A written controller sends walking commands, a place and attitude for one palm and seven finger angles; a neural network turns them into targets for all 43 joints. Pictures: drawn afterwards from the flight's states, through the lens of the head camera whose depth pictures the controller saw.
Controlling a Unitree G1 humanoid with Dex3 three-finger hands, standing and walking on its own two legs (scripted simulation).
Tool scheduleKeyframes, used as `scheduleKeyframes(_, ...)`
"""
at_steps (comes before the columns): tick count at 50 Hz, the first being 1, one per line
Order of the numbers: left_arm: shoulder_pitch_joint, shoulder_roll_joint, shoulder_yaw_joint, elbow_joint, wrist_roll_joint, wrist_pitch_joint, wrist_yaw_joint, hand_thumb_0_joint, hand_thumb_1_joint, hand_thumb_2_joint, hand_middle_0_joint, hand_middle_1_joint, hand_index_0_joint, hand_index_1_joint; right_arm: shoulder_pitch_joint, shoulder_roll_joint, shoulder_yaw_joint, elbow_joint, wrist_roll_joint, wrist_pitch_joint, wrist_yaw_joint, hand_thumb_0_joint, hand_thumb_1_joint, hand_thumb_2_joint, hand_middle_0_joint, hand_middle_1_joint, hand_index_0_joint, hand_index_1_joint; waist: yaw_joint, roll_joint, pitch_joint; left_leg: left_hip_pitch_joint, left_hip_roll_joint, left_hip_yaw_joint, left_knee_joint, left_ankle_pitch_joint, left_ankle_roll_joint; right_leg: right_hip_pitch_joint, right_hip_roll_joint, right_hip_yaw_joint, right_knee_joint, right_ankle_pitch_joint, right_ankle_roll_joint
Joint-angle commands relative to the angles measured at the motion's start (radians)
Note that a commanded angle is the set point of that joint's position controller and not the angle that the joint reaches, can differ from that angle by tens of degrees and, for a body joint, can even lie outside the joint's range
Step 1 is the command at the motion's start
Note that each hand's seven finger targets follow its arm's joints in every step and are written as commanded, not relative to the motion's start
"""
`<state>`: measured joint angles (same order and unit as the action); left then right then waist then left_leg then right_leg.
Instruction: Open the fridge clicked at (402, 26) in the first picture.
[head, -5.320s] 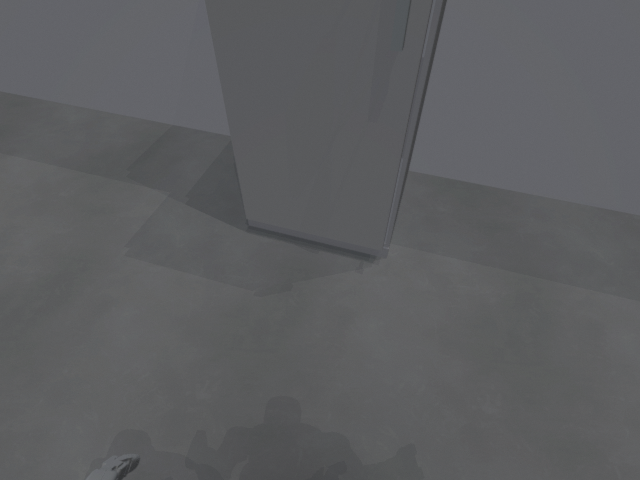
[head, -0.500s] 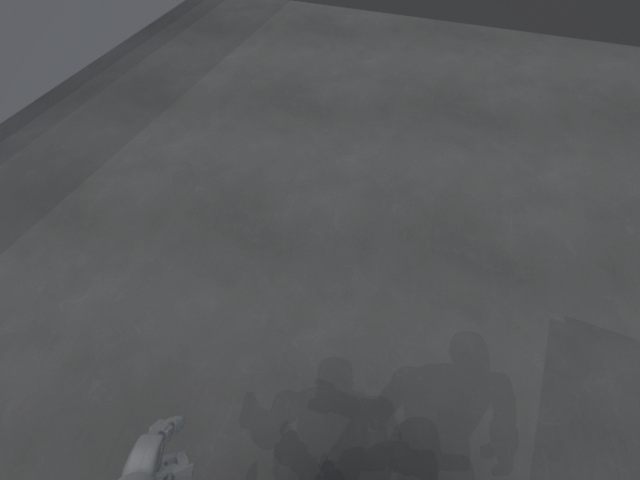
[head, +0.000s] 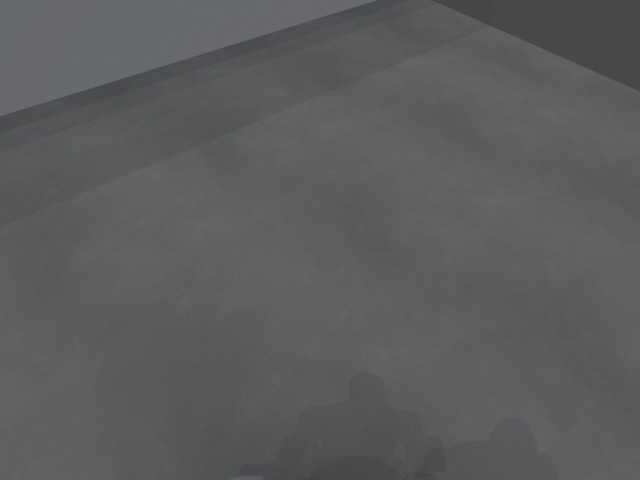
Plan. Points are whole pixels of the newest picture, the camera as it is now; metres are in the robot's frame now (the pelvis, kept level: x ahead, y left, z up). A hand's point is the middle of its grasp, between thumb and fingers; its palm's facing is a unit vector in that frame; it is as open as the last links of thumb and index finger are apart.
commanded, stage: walk to a spot facing it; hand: right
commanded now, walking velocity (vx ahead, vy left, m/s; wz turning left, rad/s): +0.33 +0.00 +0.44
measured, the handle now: out of the picture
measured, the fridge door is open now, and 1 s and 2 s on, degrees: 0 0 0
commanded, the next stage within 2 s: turn to face it in 0.32 s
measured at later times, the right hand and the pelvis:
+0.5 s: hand out of the picture +0.13 -0.17 -0.20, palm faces -0.03 +0.99 -0.16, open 7.3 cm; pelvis +0.18 +0.01 -0.02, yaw +5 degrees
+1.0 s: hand (485, 377) +0.33 -0.24 -0.17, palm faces +0.20 +0.96 -0.19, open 7.3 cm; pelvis +0.26 -0.03 +0.00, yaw -9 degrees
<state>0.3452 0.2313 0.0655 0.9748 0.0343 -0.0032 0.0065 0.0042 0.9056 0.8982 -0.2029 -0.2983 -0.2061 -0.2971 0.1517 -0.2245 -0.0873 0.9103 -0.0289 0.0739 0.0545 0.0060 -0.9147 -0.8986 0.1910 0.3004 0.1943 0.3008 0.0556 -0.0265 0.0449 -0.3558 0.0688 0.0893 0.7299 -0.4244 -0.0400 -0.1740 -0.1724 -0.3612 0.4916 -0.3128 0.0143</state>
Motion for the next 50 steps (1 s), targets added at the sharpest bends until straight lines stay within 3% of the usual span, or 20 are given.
scheduleKeyframes(1,-0.017,0.162,0.032,-0.054,-0.003,-0.027,-0.005,0.0,0.9,0.9,-0.2,-0.3,-0.2,-0.3,0.093,-0.076,-0.013,-0.047,0.0,-0.07,-0.011,0.0,-0.9,-0.9,0.2,0.3,0.2,0.3,-0.093,-0.014,-0.123,0.261,-0.05,0.062,-0.314,0.13,0.056,-0.032,-0.175,0.138,0.044,-0.01,-0.035)
scheduleKeyframes(2,-0.02,0.105,0.016,-0.08,-0.018,-0.027,-0.016,0.0,0.9,0.9,-0.2,-0.3,-0.2,-0.3,0.215,-0.184,-0.032,-0.008,-0.008,-0.087,-0.026,0.0,-0.9,-0.9,0.2,0.3,0.2,0.3,-0.153,0.218,-0.181,0.531,0.137,-0.178,-0.415,0.004,0.131,-0.294,-0.089,0.046,0.319,-0.071,0.015)
scheduleKeyframes(3,-0.121,0.06,-0.009,-0.147,-0.013,-0.024,-0.022,0.0,0.9,0.9,-0.2,-0.3,-0.2,-0.3,0.309,-0.295,-0.051,0.024,0.008,-0.089,-0.042,0.0,-0.9,-0.9,0.2,0.3,0.2,0.3,-0.202,0.392,-0.145,0.607,0.331,-0.552,-0.482,0.08,0.232,-0.592,0.038,0.127,0.566,-0.327,0.058)
scheduleKeyframes(4,-0.185,0.1,0.002,-0.16,-0.006,-0.019,-0.018,0.0,0.9,0.9,-0.2,-0.3,-0.2,-0.3,0.339,-0.277,-0.05,0.034,0.019,-0.083,-0.058,0.0,-0.9,-0.9,0.2,0.3,0.2,0.3,-0.204,0.256,-0.096,0.553,0.365,-0.56,-0.493,0.162,0.268,-0.647,0.021,0.246,0.667,-0.276,0.045)
scheduleKeyframes(7,-0.161,0.094,0.013,-0.106,-0.002,-0.016,-0.02,0.0,0.9,0.9,-0.2,-0.3,-0.2,-0.3,0.168,-0.169,-0.017,0.013,0.018,-0.109,-0.06,0.0,-0.9,-0.9,0.2,0.3,0.2,0.3,-0.114,0.17,0.056,0.328,0.258,-0.37,-0.526,0.15,0.215,-0.593,-0.025,0.309,0.67,-0.054,0.049)
scheduleKeyframes(10,-0.077,0.058,0.011,-0.055,0.002,-0.01,-0.024,0.0,0.9,0.9,-0.2,-0.3,-0.2,-0.3,0.144,-0.109,0.01,0.025,0.013,-0.135,-0.057,0.0,-0.9,-0.9,0.2,0.3,0.2,0.3,-0.047,0.163,0.081,0.247,0.166,-0.194,-0.518,0.465,0.176,-0.497,0.004,0.276,0.598,0.045,0.07)
scheduleKeyframes(12,-0.081,0.049,0.01,-0.051,-0.003,-0.007,-0.026,0.0,0.9,0.9,-0.2,-0.3,-0.2,-0.3,0.166,-0.099,0.017,0.045,0.012,-0.146,-0.06,0.0,-0.9,-0.9,0.2,0.3,0.2,0.3,-0.04,0.168,0.066,0.253,0.154,-0.163,-0.514,0.554,0.181,-0.484,0.017,0.268,0.555,0.088,0.073)
scheduleKeyframes(19,-0.239,0.007,-0.01,-0.082,-0.016,-0.026,-0.041,0.0,0.9,0.9,-0.2,-0.3,-0.2,-0.3,0.257,-0.08,0.027,0.128,0.007,-0.152,-0.079,0.0,-0.9,-0.9,0.2,0.3,0.2,0.3,-0.08,0.171,0.068,0.347,0.148,-0.147,-0.481,0.698,0.173,-0.427,0.058,0.235,0.286,0.158,0.027)
scheduleKeyframes(21,-0.215,0.009,-0.012,-0.073,-0.016,-0.035,-0.036,0.0,0.9,0.9,-0.2,-0.3,-0.2,-0.3,0.248,-0.096,0.025,0.135,0.006,-0.151,-0.086,0.0,-0.9,-0.9,0.2,0.3,0.2,0.3,-0.06,0.159,0.045,0.359,0.156,-0.129,-0.403,0.83,0.159,-0.322,0.087,0.229,0.193,0.138,0.0)
scheduleKeyframes(23,-0.028,0.037,-0.003,-0.007,-0.012,-0.039,-0.021,0.0,0.9,0.9,-0.2,-0.3,-0.2,-0.3,0.226,-0.112,0.022,0.143,0.009,-0.149,-0.091,0.0,-0.9,-0.9,0.2,0.3,0.2,0.3,0.024,0.14,-0.047,0.356,0.132,-0.059,-0.178,0.951,0.111,-0.1,0.149,0.225,0.084,0.217,-0.028)
scheduleKeyframes(24,0.11,0.093,0.009,0.032,-0.006,-0.041,-0.015,0.0,0.9,0.9,-0.2,-0.3,-0.2,-0.3,0.239,-0.097,0.022,0.144,0.014,-0.144,-0.092,0.0,-0.9,-0.9,0.2,0.3,0.2,0.3,0.067,0.042,-0.14,0.295,0.084,-0.021,0.027,0.791,0.072,0.083,0.118,0.28,0.047,0.394,-0.045)
scheduleKeyframes(25,0.186,0.188,0.026,0.043,0.002,-0.045,-0.003,0.0,0.9,0.9,-0.2,-0.3,-0.2,-0.3,0.325,-0.049,0.025,0.139,0.031,-0.136,-0.089,0.0,-0.9,-0.9,0.2,0.3,0.2,0.3,0.059,-0.199,-0.276,0.07,-0.051,0.033,0.29,0.295,0.026,0.319,-0.116,0.568,0.043,0.69,-0.136)
scheduleKeyframes(26,0.187,0.22,0.024,0.05,-0.015,-0.036,0.005,0.0,0.9,0.9,-0.2,-0.3,-0.2,-0.3,0.359,-0.02,0.039,0.128,0.036,-0.132,-0.087,0.0,-0.9,-0.9,0.2,0.3,0.2,0.3,0.028,-0.312,-0.314,-0.035,-0.113,-0.041,0.538,-0.207,0.026,0.338,-0.262,0.781,-0.066,0.88,-0.237)
scheduleKeyframes(27,0.103,0.182,0.014,0.046,-0.025,-0.029,0.014,0.0,0.9,0.9,-0.2,-0.3,-0.2,-0.3,0.325,-0.044,0.039,0.137,0.029,-0.119,-0.097,0.0,-0.9,-0.9,0.2,0.3,0.2,0.3,0.006,-0.226,-0.263,-0.066,-0.062,-0.12,0.601,-0.157,0.034,0.248,-0.237,0.751,-0.132,0.733,-0.23)
scheduleKeyframes(29,-0.029,0.112,0.001,-0.001,-0.025,-0.036,0.015,0.0,0.9,0.9,-0.2,-0.3,-0.2,-0.3,0.194,-0.034,0.029,0.111,0.016,-0.112,-0.079,0.0,-0.9,-0.9,0.2,0.3,0.2,0.3,-0.018,-0.097,-0.064,-0.145,0.009,-0.108,0.594,-0.028,0.007,0.021,-0.17,0.671,-0.181,0.557,-0.207)
scheduleKeyframes(31,-0.072,0.076,-0.009,-0.005,-0.024,-0.04,0.015,0.0,0.9,0.9,-0.2,-0.3,-0.2,-0.3,0.191,-0.014,0.023,0.112,0.011,-0.089,-0.074,0.0,-0.9,-0.9,0.2,0.3,0.2,0.3,-0.061,-0.053,-0.046,-0.091,0.028,-0.111,0.519,0.051,-0.007,-0.091,-0.092,0.559,-0.209,0.521,-0.157)
scheduleKeyframes(34,-0.093,0.078,0.006,-0.019,-0.028,-0.033,0.014,0.0,0.9,0.9,-0.2,-0.3,-0.2,-0.3,0.233,-0.015,0.005,0.111,0.006,-0.06,-0.076,0.0,-0.9,-0.9,0.2,0.3,0.2,0.3,-0.084,-0.055,-0.093,-0.099,0.022,-0.103,0.495,0.144,-0.026,-0.097,-0.038,0.531,-0.242,0.386,-0.097)
scheduleKeyframes(39,-0.07,0.095,0.023,-0.03,-0.025,-0.012,0.008,0.0,0.9,0.9,-0.2,-0.3,-0.2,-0.3,0.166,-0.035,-0.018,0.064,-0.003,-0.037,-0.081,0.0,-0.9,-0.9,0.2,0.3,0.2,0.3,-0.074,-0.073,-0.054,-0.208,0.019,-0.124,0.47,0.231,-0.049,-0.106,-0.01,0.627,-0.293,0.104,-0.005)
scheduleKeyframes(46,-0.006,0.11,0.04,-0.033,-0.02,0.002,0.013,0.0,0.9,0.9,-0.2,-0.3,-0.2,-0.3,0.041,-0.07,-0.029,0.001,0.001,-0.034,-0.087,0.0,-0.9,-0.9,0.2,0.3,0.2,0.3,-0.035,-0.072,-0.029,-0.285,0.004,-0.154,0.4,0.201,-0.064,-0.036,-0.002,0.769,-0.292,0.009,-0.038)
scheduleKeyframes(50,0.019,0.117,0.047,-0.036,-0.019,0.005,0.018,0.0,0.9,0.9,-0.2,-0.3,-0.2,-0.3,0.009,-0.089,-0.031,-0.02,0.005,-0.037,-0.089,0.0,-0.9,-0.9,0.2,0.3,0.2,0.3,-0.021,-0.07,-0.05,-0.299,-0.011,-0.172,0.354,0.161,-0.063,0.035,0.002,0.836,-0.278,0.055,-0.041)
